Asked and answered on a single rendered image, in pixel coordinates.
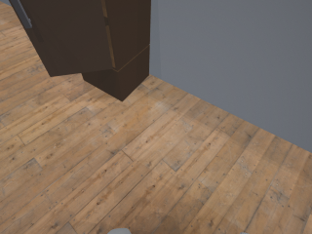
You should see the handle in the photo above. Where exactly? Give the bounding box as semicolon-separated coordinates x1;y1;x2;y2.
11;0;32;29

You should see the cupboard door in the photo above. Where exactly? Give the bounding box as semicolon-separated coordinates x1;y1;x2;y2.
9;0;113;77

